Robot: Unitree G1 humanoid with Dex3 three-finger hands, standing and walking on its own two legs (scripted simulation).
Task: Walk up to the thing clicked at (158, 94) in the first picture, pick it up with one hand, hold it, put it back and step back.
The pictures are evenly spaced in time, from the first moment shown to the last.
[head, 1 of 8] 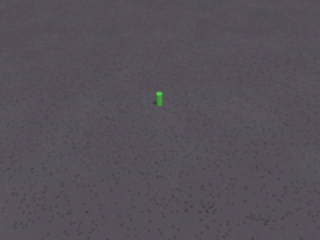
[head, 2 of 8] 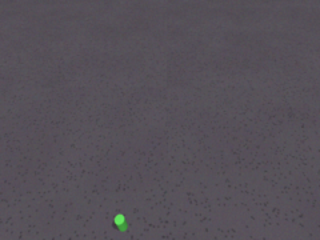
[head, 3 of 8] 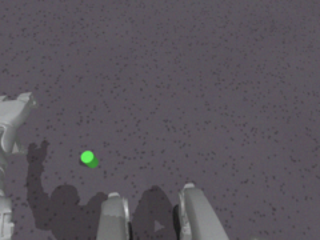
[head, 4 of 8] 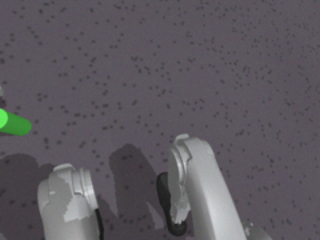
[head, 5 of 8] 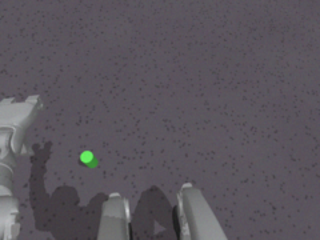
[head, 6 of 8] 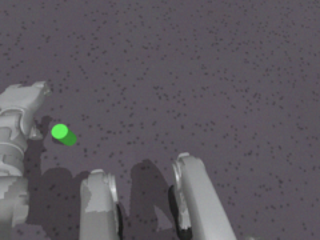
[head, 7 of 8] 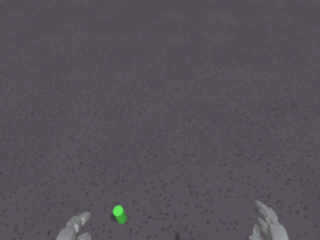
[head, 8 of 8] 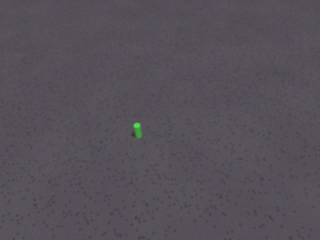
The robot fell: no
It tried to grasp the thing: yes
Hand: left
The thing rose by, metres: 0.00
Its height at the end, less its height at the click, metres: +0.00
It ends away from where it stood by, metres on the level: 0.00
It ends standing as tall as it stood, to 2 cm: yes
